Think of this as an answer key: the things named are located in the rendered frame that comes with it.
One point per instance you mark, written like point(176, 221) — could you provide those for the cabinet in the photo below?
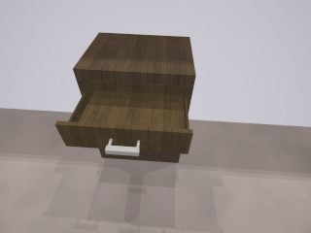
point(138, 58)

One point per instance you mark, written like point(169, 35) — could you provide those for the handle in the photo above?
point(122, 150)

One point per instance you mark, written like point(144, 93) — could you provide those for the drawer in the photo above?
point(155, 114)

